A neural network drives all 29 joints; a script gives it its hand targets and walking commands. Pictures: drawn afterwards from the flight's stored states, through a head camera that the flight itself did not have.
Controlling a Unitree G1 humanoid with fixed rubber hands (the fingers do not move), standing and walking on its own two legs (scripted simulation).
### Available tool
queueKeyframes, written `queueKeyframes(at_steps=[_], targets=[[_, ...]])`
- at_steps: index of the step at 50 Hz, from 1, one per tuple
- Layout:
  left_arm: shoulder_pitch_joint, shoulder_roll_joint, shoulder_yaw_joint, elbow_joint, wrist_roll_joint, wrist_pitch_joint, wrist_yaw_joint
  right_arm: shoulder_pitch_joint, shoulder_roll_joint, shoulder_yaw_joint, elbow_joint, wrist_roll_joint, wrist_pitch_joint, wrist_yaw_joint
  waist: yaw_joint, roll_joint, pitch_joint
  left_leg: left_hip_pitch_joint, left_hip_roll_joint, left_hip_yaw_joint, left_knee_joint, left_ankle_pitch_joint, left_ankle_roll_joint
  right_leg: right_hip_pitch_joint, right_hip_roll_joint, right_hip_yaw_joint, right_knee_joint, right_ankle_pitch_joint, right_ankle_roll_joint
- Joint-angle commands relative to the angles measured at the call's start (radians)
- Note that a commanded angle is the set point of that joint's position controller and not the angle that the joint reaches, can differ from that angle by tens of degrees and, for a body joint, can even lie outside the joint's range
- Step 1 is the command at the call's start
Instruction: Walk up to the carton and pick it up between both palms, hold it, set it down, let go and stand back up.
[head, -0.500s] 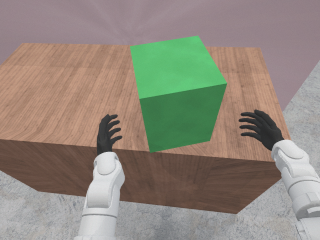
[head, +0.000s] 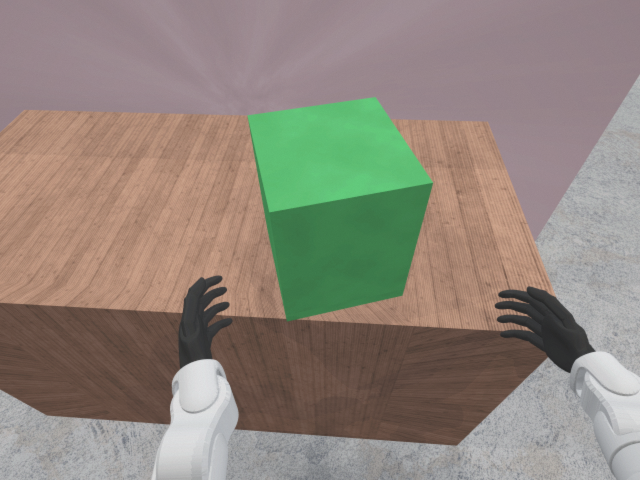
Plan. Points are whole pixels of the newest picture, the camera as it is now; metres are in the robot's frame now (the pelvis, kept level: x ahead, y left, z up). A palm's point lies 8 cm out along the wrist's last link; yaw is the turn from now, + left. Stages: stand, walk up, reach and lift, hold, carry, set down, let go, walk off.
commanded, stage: set down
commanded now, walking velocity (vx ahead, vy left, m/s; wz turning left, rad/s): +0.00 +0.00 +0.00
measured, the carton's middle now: (330, 211) +0.49 +0.04 +0.05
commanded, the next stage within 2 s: none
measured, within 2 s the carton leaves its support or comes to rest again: neither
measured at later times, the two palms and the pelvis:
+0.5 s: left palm (190, 383) +0.20 +0.18 +0.05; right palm (584, 377) +0.26 -0.28 +0.01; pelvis +0.01 +0.00 +0.00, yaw +0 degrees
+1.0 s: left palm (209, 387) +0.21 +0.17 +0.01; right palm (586, 384) +0.26 -0.29 +0.00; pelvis +0.03 +0.00 +0.00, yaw +0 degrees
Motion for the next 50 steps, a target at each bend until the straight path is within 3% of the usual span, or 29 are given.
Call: queueKeyframes(at_steps=[1, 2, 4, 5, 6, 13, 14, 19, 20, 21, 24, 25, 27, 28, 29, 30, 35, 37, 39, 44, 48, 50], targets=[[-0.060, -0.094, -0.152, -0.311, -0.050, -0.055, 0.032, -0.100, -0.416, -0.198, -0.244, 0.087, -0.059, 0.012, -0.166, -0.208, -0.215, 0.155, -0.008, -0.036, -0.059, 0.003, 0.037, 0.104, -0.051, 0.021, -0.089, -0.058, -0.047], [-0.098, -0.079, -0.137, -0.263, -0.052, -0.055, 0.029, -0.130, -0.389, -0.182, -0.246, 0.087, -0.056, 0.008, -0.154, -0.217, -0.182, 0.106, -0.012, -0.028, -0.059, -0.025, 0.037, 0.111, -0.060, 0.045, -0.096, -0.101, -0.042], [-0.035, -0.074, -0.153, -0.304, -0.059, -0.060, 0.029, -0.074, -0.396, -0.176, -0.286, 0.101, -0.057, 0.015, -0.153, -0.210, -0.190, 0.143, -0.007, -0.031, -0.062, -0.017, 0.036, 0.100, -0.061, 0.033, -0.093, -0.087, -0.047], [-0.058, -0.071, -0.146, -0.301, -0.054, -0.062, 0.033, -0.091, -0.386, -0.167, -0.283, 0.108, -0.059, 0.016, -0.137, -0.203, -0.186, 0.126, -0.008, -0.032, -0.059, -0.030, 0.031, 0.100, -0.065, 0.046, -0.093, -0.107, -0.045], [-0.006, -0.085, -0.169, -0.342, -0.053, -0.061, 0.032, -0.036, -0.401, -0.174, -0.286, 0.110, -0.057, 0.021, -0.158, -0.192, -0.208, 0.171, -0.001, -0.035, -0.060, 0.011, 0.029, 0.103, -0.063, 0.035, -0.096, -0.070, -0.050], [0.094, -0.081, -0.153, -0.343, -0.047, -0.071, 0.026, 0.054, -0.383, -0.166, -0.318, 0.117, -0.047, 0.015, -0.148, -0.199, -0.120, 0.158, -0.011, -0.012, -0.064, 0.003, 0.025, 0.104, -0.070, 0.055, -0.124, -0.108, -0.044], [0.087, -0.073, -0.158, -0.338, -0.046, -0.068, 0.021, 0.052, -0.382, -0.183, -0.311, 0.108, -0.044, 0.012, -0.159, -0.205, -0.126, 0.168, -0.009, -0.019, -0.068, -0.015, 0.026, 0.098, -0.068, 0.052, -0.125, -0.120, -0.043], [0.058, -0.047, -0.143, -0.306, -0.049, -0.075, 0.011, 0.035, -0.349, -0.169, -0.349, 0.090, -0.037, 0.002, -0.142, -0.207, -0.110, 0.139, -0.018, -0.002, -0.067, -0.051, 0.026, 0.083, -0.090, 0.072, -0.135, -0.186, -0.036], [0.040, -0.038, -0.130, -0.247, -0.039, -0.075, 0.002, 0.043, -0.328, -0.159, -0.336, 0.078, -0.027, -0.003, -0.138, -0.225, -0.081, 0.117, -0.023, 0.008, -0.065, -0.077, 0.030, 0.091, -0.098, 0.091, -0.148, -0.228, -0.035], [0.035, -0.029, -0.125, -0.276, -0.047, -0.077, 0.004, 0.042, -0.333, -0.165, -0.357, 0.081, -0.028, -0.006, -0.132, -0.218, -0.106, 0.130, -0.019, 0.008, -0.065, -0.046, 0.029, 0.093, -0.101, 0.086, -0.141, -0.212, -0.031], [0.056, -0.031, -0.126, -0.190, -0.043, -0.073, -0.012, 0.068, -0.325, -0.168, -0.329, 0.057, -0.018, -0.011, -0.137, -0.240, -0.072, 0.122, -0.022, 0.014, -0.070, -0.066, 0.029, 0.096, -0.110, 0.093, -0.149, -0.230, -0.027], [0.058, -0.023, -0.123, -0.217, -0.038, -0.075, -0.013, 0.072, -0.319, -0.172, -0.356, 0.059, -0.020, -0.011, -0.141, -0.235, -0.100, 0.128, -0.022, 0.007, -0.066, -0.057, 0.029, 0.106, -0.110, 0.097, -0.148, -0.227, -0.028], [0.057, -0.017, -0.110, -0.202, -0.030, -0.076, -0.020, 0.085, -0.310, -0.165, -0.349, 0.056, -0.014, -0.015, -0.129, -0.226, -0.083, 0.122, -0.024, 0.012, -0.066, -0.037, 0.026, 0.114, -0.111, 0.095, -0.147, -0.202, -0.026], [0.065, -0.014, -0.106, -0.193, -0.033, -0.080, -0.026, 0.092, -0.316, -0.162, -0.354, 0.047, -0.014, -0.017, -0.129, -0.251, -0.094, 0.127, -0.022, 0.016, -0.061, -0.030, 0.029, 0.120, -0.108, 0.096, -0.148, -0.196, -0.021], [0.059, -0.005, -0.103, -0.169, -0.029, -0.078, -0.033, 0.103, -0.300, -0.158, -0.337, 0.041, -0.009, -0.023, -0.140, -0.247, -0.076, 0.129, -0.028, 0.021, -0.063, -0.041, 0.030, 0.118, -0.108, 0.093, -0.149, -0.195, -0.020], [0.063, -0.001, -0.093, -0.176, -0.026, -0.081, -0.031, 0.100, -0.306, -0.156, -0.330, 0.046, -0.008, -0.021, -0.127, -0.227, -0.067, 0.120, -0.027, 0.015, -0.062, -0.028, 0.026, 0.115, -0.110, 0.092, -0.142, -0.191, -0.020], [0.073, 0.037, -0.062, -0.120, -0.009, -0.093, -0.060, 0.149, -0.251, -0.134, -0.307, 0.024, -0.005, -0.046, -0.134, -0.238, -0.061, 0.111, -0.042, 0.026, -0.046, 0.002, 0.028, 0.158, -0.122, 0.113, -0.141, -0.128, -0.002], [0.098, 0.041, -0.046, -0.139, 0.000, -0.105, -0.058, 0.165, -0.244, -0.116, -0.343, 0.031, -0.019, -0.052, -0.115, -0.238, -0.066, 0.098, -0.049, 0.024, -0.044, 0.043, 0.027, 0.194, -0.124, 0.118, -0.125, -0.043, 0.002], [0.094, 0.050, -0.041, -0.151, 0.009, -0.119, -0.060, 0.174, -0.241, -0.120, -0.332, 0.031, -0.027, -0.058, -0.119, -0.225, -0.090, 0.095, -0.050, 0.021, -0.039, 0.047, 0.024, 0.205, -0.124, 0.121, -0.118, -0.036, 0.005], [0.125, 0.064, -0.032, -0.062, 0.018, -0.137, -0.077, 0.197, -0.208, -0.104, -0.312, 0.017, -0.039, -0.073, -0.116, -0.221, -0.071, 0.102, -0.053, 0.017, -0.046, 0.055, 0.023, 0.209, -0.120, 0.108, -0.113, 0.014, 0.006], [0.148, 0.096, -0.004, -0.034, 0.035, -0.160, -0.094, 0.245, -0.176, -0.075, -0.314, 0.017, -0.053, -0.089, -0.114, -0.237, -0.095, 0.084, -0.067, 0.021, -0.031, 0.089, 0.024, 0.271, -0.122, 0.120, -0.089, 0.155, 0.015], [0.161, 0.102, 0.003, -0.034, 0.042, -0.170, -0.097, 0.266, -0.165, -0.065, -0.299, 0.019, -0.061, -0.094, -0.110, -0.214, -0.101, 0.087, -0.071, 0.022, -0.036, 0.107, 0.019, 0.289, -0.118, 0.104, -0.079, 0.203, 0.016]])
